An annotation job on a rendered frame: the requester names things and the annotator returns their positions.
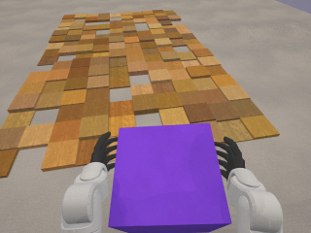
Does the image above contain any left robot hand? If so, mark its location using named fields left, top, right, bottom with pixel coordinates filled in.
left=89, top=131, right=119, bottom=172

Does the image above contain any right robot forearm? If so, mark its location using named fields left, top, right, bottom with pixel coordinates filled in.
left=226, top=168, right=283, bottom=233

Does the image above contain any carton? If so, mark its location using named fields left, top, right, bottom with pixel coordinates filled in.
left=108, top=122, right=232, bottom=233

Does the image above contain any right robot hand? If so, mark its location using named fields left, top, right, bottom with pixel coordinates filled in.
left=214, top=136, right=246, bottom=181

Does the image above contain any left robot forearm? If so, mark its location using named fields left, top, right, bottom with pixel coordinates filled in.
left=60, top=162, right=110, bottom=233

